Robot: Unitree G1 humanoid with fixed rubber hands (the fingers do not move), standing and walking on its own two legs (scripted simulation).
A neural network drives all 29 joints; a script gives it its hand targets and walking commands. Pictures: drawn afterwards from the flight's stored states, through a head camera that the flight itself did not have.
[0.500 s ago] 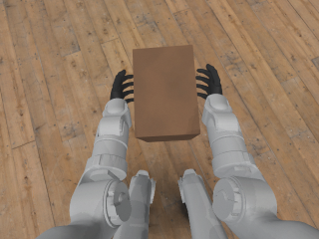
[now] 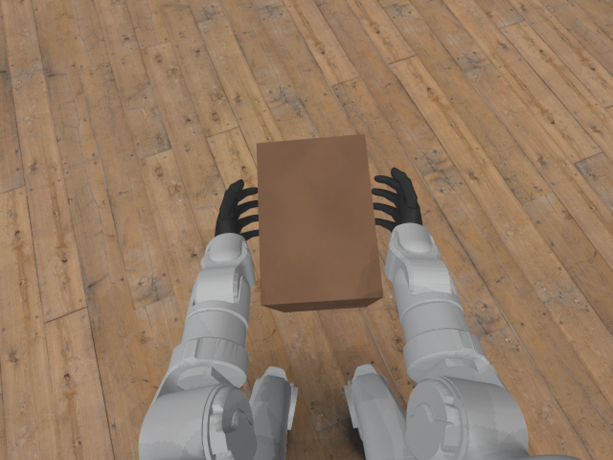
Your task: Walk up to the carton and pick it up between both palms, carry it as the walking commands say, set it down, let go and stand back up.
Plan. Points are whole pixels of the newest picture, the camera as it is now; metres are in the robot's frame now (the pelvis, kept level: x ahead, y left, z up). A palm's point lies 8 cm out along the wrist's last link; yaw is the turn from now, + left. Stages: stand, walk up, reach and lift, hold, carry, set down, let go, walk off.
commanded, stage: reach and lift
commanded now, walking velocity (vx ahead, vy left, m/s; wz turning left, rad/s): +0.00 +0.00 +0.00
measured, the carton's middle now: (318, 236) +0.42 +0.00 -0.11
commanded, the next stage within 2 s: none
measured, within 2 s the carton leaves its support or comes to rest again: neither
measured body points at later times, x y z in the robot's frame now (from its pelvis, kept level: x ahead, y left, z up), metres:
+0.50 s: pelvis +0.02 +0.00 +0.06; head +0.13 +0.00 +0.50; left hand +0.39 +0.12 +0.02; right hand +0.39 -0.12 +0.03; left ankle +0.06 +0.14 -0.64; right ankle +0.06 -0.13 -0.64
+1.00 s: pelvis +0.03 +0.00 +0.09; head +0.05 +0.00 +0.54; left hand +0.37 +0.12 +0.09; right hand +0.38 -0.12 +0.10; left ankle +0.06 +0.14 -0.64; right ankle +0.06 -0.13 -0.64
